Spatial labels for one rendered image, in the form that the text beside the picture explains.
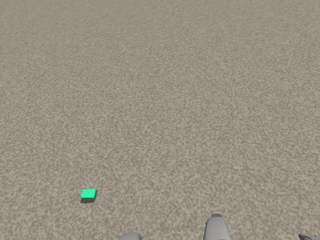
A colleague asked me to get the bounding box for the small box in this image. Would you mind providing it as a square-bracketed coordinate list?
[81, 189, 98, 200]

